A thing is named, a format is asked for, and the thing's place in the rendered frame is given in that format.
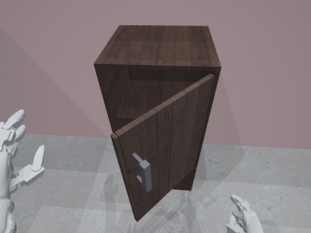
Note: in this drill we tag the left robot forearm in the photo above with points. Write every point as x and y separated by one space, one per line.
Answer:
7 220

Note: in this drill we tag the left robot hand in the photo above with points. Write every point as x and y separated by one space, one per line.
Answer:
10 135

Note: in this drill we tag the right robot hand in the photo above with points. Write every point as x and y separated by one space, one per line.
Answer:
247 219

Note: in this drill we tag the cupboard door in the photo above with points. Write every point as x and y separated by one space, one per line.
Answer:
168 137

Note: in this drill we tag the handle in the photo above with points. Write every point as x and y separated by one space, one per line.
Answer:
145 171

